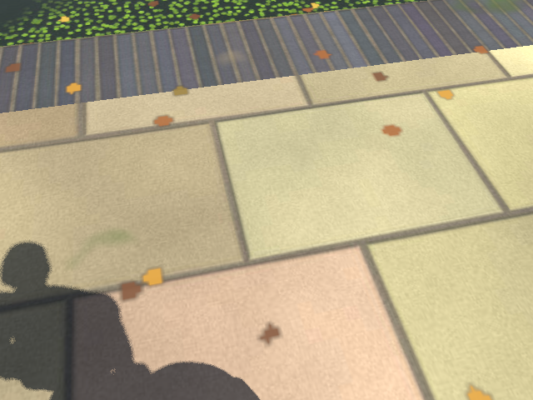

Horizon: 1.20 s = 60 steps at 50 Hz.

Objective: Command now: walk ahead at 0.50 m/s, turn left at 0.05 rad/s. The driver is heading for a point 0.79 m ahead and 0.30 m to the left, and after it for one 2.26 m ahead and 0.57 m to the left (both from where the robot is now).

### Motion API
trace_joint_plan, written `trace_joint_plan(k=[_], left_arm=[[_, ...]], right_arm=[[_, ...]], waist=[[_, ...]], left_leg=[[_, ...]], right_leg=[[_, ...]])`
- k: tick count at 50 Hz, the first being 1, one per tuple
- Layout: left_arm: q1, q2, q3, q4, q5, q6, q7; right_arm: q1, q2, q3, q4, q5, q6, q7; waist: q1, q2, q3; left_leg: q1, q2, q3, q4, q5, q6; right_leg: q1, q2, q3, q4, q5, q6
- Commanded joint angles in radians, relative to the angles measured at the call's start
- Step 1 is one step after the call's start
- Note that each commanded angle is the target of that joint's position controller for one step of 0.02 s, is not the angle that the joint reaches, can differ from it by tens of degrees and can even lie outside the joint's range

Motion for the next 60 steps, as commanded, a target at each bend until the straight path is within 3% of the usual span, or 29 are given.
trace_joint_plan(k=[1,5,7,8,9,10,11,12,13,15,18,21,26,31,34,35,36,37,38,39,40,41,42,43,44,48,52,57,60], left_arm=[[-0.125,0.032,-0.003,-0.084,-0.005,-0.013,0.0],[-0.15,0.061,0.005,-0.116,-0.007,-0.032,0.004],[-0.009,0.086,0.019,-0.079,-0.008,-0.047,0.015],[0.156,0.111,0.033,-0.027,-0.001,-0.059,0.025],[0.328,0.189,0.056,0.0,0.028,-0.069,0.039],[0.371,0.291,0.08,-0.002,0.043,-0.064,0.036],[0.3,0.222,0.07,-0.022,0.013,-0.044,0.031],[0.19,0.15,0.048,-0.039,0.005,-0.045,0.03],[0.138,0.102,0.036,-0.043,0.004,-0.052,0.027],[0.14,0.061,0.024,-0.021,-0.003,-0.064,0.037],[0.205,0.069,0.025,0.005,-0.014,-0.089,0.04],[0.247,0.082,0.028,0.016,-0.01,-0.095,0.043],[0.299,0.096,0.025,0.029,-0.009,-0.093,0.047],[0.37,0.131,0.034,0.053,-0.005,-0.072,0.06],[0.356,0.176,0.045,0.05,-0.002,-0.05,0.066],[0.351,0.192,0.05,0.045,-0.002,-0.038,0.064],[0.335,0.198,0.051,0.033,-0.007,-0.03,0.058],[0.329,0.16,0.042,-0.002,-0.008,-0.029,0.054],[0.316,0.085,0.032,-0.093,-0.024,-0.04,0.031],[0.173,0.155,0.041,-0.121,-0.011,-0.052,0.027],[0.143,0.134,0.034,-0.137,-0.024,-0.067,0.022],[0.173,0.131,0.033,-0.116,-0.024,-0.073,0.026],[0.189,0.127,0.035,-0.11,-0.005,-0.058,0.029],[0.219,0.12,0.032,-0.105,0.015,-0.039,0.03],[0.226,0.113,0.032,-0.11,0.022,-0.021,0.026],[0.098,0.111,0.028,-0.162,0.021,0.007,0.012],[-0.054,0.12,0.024,-0.22,0.016,0.01,0.009],[-0.2,0.119,0.007,-0.285,0.008,-0.003,-0.001],[-0.211,0.139,0.005,-0.312,0.0,-0.017,-0.001]], right_arm=[[0.074,-0.123,-0.017,-0.02,-0.001,-0.01,-0.008],[0.072,-0.15,-0.024,-0.015,-0.013,0.0,-0.02],[0.024,-0.171,-0.03,-0.027,-0.014,0.002,-0.021],[0.0,-0.17,-0.03,-0.034,-0.007,0.004,-0.016],[-0.008,-0.136,-0.021,-0.066,0.008,0.001,-0.011],[0.134,-0.013,0.002,-0.082,0.053,0.009,-0.009],[0.078,-0.135,-0.03,-0.072,0.023,0.02,-0.016],[-0.014,-0.138,-0.038,-0.097,0.013,0.023,-0.012],[-0.059,-0.112,-0.036,-0.108,0.01,0.023,-0.007],[-0.053,-0.086,-0.041,-0.11,-0.013,0.048,0.008],[-0.088,-0.058,-0.042,-0.135,-0.02,0.079,0.024],[-0.196,-0.065,-0.041,-0.179,-0.02,0.091,0.037],[-0.385,-0.058,-0.023,-0.253,-0.017,0.086,0.056],[-0.488,-0.076,-0.021,-0.307,-0.025,0.083,0.065],[-0.392,-0.107,-0.037,-0.29,-0.029,0.084,0.054],[-0.302,-0.126,-0.049,-0.265,-0.028,0.079,0.048],[-0.162,-0.155,-0.066,-0.222,-0.035,0.069,0.037],[-0.047,-0.25,-0.096,-0.199,-0.045,0.062,0.023],[-0.096,-0.352,-0.117,-0.227,-0.027,0.072,0.019],[-0.076,-0.329,-0.111,-0.228,-0.011,0.087,0.012],[-0.127,-0.287,-0.098,-0.222,-0.004,0.086,0.004],[-0.172,-0.236,-0.085,-0.222,-0.001,0.079,0.003],[-0.209,-0.211,-0.076,-0.229,0.009,0.07,0.0],[-0.22,-0.192,-0.068,-0.233,0.013,0.057,-0.001],[-0.212,-0.193,-0.065,-0.232,0.016,0.045,-0.001],[-0.125,-0.235,-0.07,-0.22,0.016,0.029,0.001],[-0.035,-0.237,-0.069,-0.216,0.015,0.034,0.002],[0.039,-0.244,-0.068,-0.215,0.005,0.037,-0.008],[0.031,-0.264,-0.072,-0.226,-0.002,0.038,-0.019]], waist=[[-0.014,0.105,0.066],[0.005,0.107,0.065],[0.072,0.115,-0.002],[0.144,0.082,-0.09],[0.199,0.007,-0.222],[0.138,-0.218,-0.366],[0.133,-0.068,-0.326],[0.094,-0.014,-0.16],[0.076,0.01,-0.078],[0.031,-0.029,-0.022],[0.012,-0.036,-0.01],[0.019,-0.03,0.014],[0.052,-0.03,0.054],[0.076,-0.034,0.065],[0.024,-0.071,-0.006],[-0.01,-0.07,-0.061],[-0.076,-0.032,-0.139],[-0.118,0.07,-0.233],[-0.043,0.295,-0.283],[-0.082,0.086,-0.225],[-0.046,0.063,-0.118],[0.006,-0.005,-0.05],[0.043,-0.022,-0.034],[0.066,0.014,-0.037],[0.078,0.033,-0.052],[0.049,0.047,-0.02],[-0.008,0.083,-0.002],[-0.057,0.102,0.012],[-0.043,0.122,0.014]], left_leg=[[-0.02,0.271,-0.141,-0.056,0.445,0.105],[0.09,0.314,-0.188,0.041,0.598,0.114],[0.063,0.293,-0.179,0.193,0.79,0.086],[-0.005,0.247,-0.147,0.374,0.763,0.066],[-0.203,0.191,-0.118,0.641,0.471,0.047],[-0.554,0.024,-0.043,0.997,-0.257,0.005],[-0.624,0.066,-0.144,1.097,-0.269,0.021],[-0.65,0.114,-0.154,1.089,-0.173,0.023],[-0.629,0.149,-0.15,1.045,-0.107,0.021],[-0.564,0.181,-0.143,0.989,-0.063,0.009],[-0.594,0.191,-0.125,0.971,-0.012,-0.005],[-0.689,0.205,-0.107,0.91,0.096,-0.018],[-0.675,0.183,-0.036,0.622,0.233,-0.024],[-0.637,0.142,0.042,0.467,0.139,0.029],[-0.485,0.047,0.092,0.434,-0.014,0.088],[-0.39,0.01,0.095,0.402,-0.046,0.111],[-0.193,-0.011,0.068,0.309,-0.005,0.141],[0.051,0.18,-0.194,0.271,-0.104,0.197],[0.288,0.433,-0.78,0.126,-0.092,0.362],[0.247,0.424,-0.744,0.065,-0.036,0.332],[0.136,0.406,-0.606,0.063,0.047,0.299],[0.007,0.358,-0.512,0.05,0.195,0.253],[-0.07,0.306,-0.43,0.038,0.269,0.221],[-0.13,0.277,-0.387,0.043,0.391,0.215],[-0.14,0.262,-0.373,0.038,0.412,0.221],[-0.156,0.208,-0.345,0.007,0.4,0.192],[-0.072,0.201,-0.382,0.01,0.38,0.157],[0.026,0.207,-0.418,0.068,0.466,0.152],[0.043,0.226,-0.456,0.118,0.536,0.128]], right_leg=[[0.004,0.04,-0.049,-0.108,0.045,-0.006],[0.03,0.067,-0.031,-0.193,-0.058,-0.036],[0.243,0.12,-0.046,-0.257,-0.12,-0.061],[0.462,0.126,-0.048,-0.324,-0.065,-0.083],[0.734,-0.065,0.144,-0.334,-0.133,-0.126],[1.008,-0.366,0.587,-0.417,-0.187,-0.251],[0.903,-0.336,0.653,-0.486,-0.297,-0.241],[0.746,-0.296,0.485,-0.513,-0.314,-0.202],[0.622,-0.252,0.362,-0.555,-0.234,-0.171],[0.496,-0.181,0.186,-0.594,-0.129,-0.113],[0.48,-0.173,0.08,-0.617,0.001,-0.112],[0.506,-0.158,-0.015,-0.631,0.066,-0.107],[0.544,-0.137,-0.138,-0.628,0.171,-0.095],[0.703,-0.179,-0.208,-0.555,0.375,-0.092],[0.763,-0.185,-0.252,-0.334,0.782,-0.082],[0.759,-0.184,-0.254,-0.183,0.809,-0.08],[0.668,-0.17,-0.27,0.041,0.682,-0.056],[0.428,-0.135,-0.263,0.341,0.268,-0.023],[-0.019,0.115,-0.157,0.697,-0.509,0.043],[-0.137,0.071,0.029,0.703,-0.432,0.033],[-0.149,0.026,0.043,0.639,-0.33,0.022],[-0.082,-0.007,0.046,0.532,-0.279,0.02],[-0.017,-0.024,0.053,0.473,-0.266,0.027],[0.051,-0.031,0.056,0.439,-0.265,0.038],[0.067,-0.028,0.055,0.411,-0.275,0.052],[-0.011,-0.019,0.027,0.26,-0.159,0.087],[-0.1,0.004,0.033,0.102,-0.035,0.09],[-0.109,0.056,0.031,-0.065,0.01,0.072],[-0.014,0.084,0.042,-0.169,-0.014,0.043]])
Keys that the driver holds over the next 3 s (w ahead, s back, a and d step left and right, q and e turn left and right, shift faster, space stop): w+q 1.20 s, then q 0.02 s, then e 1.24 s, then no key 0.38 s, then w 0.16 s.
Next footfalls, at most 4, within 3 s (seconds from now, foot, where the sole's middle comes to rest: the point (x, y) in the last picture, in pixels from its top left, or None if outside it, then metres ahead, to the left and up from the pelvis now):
0.18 right None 0.27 -0.11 -0.78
0.72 left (214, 399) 0.49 0.12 -0.78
1.28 right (200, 270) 0.86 0.17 -0.78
1.78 left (146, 312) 0.73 0.31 -0.78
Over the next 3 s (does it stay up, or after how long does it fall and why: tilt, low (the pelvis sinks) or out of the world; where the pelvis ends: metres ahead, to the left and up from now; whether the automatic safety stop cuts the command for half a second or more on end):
stays up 0.72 0.18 0.00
